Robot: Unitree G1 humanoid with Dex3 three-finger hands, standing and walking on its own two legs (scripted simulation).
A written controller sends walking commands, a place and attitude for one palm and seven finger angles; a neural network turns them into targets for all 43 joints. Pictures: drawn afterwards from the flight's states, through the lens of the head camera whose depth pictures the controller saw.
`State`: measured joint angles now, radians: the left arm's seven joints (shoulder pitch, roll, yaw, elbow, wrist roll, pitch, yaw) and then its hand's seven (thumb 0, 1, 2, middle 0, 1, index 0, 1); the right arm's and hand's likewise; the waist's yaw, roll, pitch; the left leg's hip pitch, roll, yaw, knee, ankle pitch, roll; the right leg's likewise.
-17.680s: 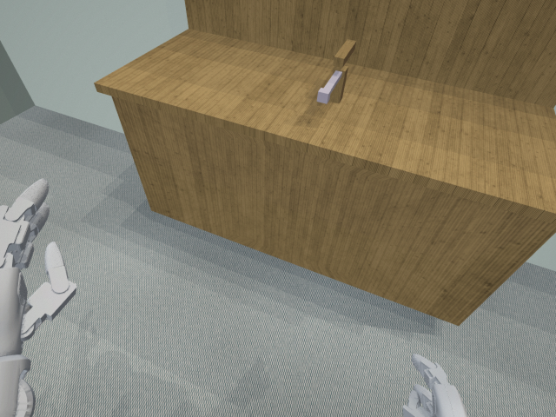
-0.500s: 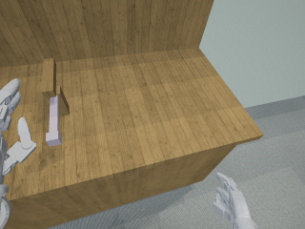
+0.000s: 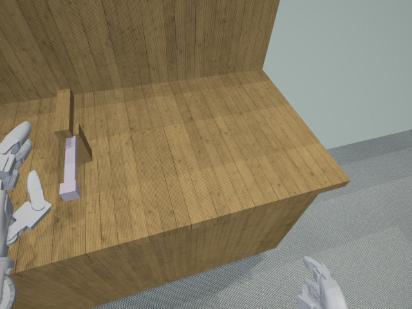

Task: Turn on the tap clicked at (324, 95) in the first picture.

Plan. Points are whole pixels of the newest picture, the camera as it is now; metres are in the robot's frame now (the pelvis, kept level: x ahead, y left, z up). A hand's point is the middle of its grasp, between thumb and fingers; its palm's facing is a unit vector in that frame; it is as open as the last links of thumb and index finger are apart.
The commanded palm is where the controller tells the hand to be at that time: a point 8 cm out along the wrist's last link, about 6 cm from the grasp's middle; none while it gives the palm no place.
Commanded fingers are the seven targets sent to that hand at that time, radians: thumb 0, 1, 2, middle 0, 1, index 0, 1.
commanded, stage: turn the palm inward beside the body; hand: left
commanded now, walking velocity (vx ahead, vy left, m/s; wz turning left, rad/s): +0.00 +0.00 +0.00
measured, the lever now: (70, 190) +0.30 +0.29 +0.04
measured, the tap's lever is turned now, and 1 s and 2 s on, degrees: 0 0 0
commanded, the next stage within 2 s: none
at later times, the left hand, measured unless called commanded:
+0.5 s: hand (45, 235) +0.18 +0.23 +0.15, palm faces +0.53 -0.78 -0.32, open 7.4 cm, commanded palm +0.14 +0.26 +0.16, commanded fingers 0.00 0.90 0.90 -0.20 -0.30 -0.20 -0.30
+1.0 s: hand (81, 240) +0.18 +0.19 +0.13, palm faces +0.47 -0.84 -0.27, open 7.4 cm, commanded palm +0.14 +0.23 +0.14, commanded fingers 0.00 0.90 0.90 -0.20 -0.30 -0.20 -0.30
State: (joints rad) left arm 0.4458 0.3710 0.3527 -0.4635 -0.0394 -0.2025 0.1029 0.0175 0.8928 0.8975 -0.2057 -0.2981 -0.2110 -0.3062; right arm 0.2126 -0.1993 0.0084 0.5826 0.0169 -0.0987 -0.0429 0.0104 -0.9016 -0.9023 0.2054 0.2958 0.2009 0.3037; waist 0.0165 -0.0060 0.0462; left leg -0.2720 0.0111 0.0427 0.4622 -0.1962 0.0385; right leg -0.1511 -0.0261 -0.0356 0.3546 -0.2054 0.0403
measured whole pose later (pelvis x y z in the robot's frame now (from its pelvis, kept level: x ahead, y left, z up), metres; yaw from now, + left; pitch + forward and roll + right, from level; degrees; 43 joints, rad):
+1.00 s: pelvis +0.01 -0.07 -0.02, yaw +3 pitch +1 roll +0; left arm 0.46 0.31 0.35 -0.38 -0.19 -0.08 0.05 0.02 0.90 0.90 -0.20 -0.30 -0.21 -0.31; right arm 0.24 -0.28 -0.01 0.66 0.02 -0.22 -0.10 0.01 -0.90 -0.90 0.20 0.30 0.20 0.30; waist 0.07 0.05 -0.06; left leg -0.39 0.05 -0.05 0.68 -0.30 -0.05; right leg -0.30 0.01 -0.11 0.69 -0.41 -0.06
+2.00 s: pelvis -0.01 -0.05 -0.03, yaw +4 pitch +0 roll -1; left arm 0.54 0.21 0.21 -0.52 -0.22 0.05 0.18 0.02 0.90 0.90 -0.20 -0.30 -0.20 -0.30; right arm 0.20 -0.23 0.06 0.62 0.02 -0.23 -0.10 0.01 -0.90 -0.90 0.21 0.30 0.20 0.30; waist 0.08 0.05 -0.06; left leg -0.41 0.03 -0.06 0.71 -0.30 -0.03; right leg -0.29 0.00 -0.12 0.69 -0.39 -0.03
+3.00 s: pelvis +0.01 -0.05 -0.02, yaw +3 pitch +2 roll -1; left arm 0.34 0.24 0.33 -0.18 -0.23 -0.06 0.13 0.02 0.90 0.90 -0.19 -0.28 -0.20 -0.29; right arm 0.20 -0.24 0.02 0.67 0.02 -0.21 -0.10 0.01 -0.90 -0.90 0.21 0.30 0.20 0.30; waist 0.06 0.05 -0.05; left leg -0.42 0.03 -0.05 0.69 -0.30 -0.03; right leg -0.31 0.00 -0.11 0.66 -0.39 -0.03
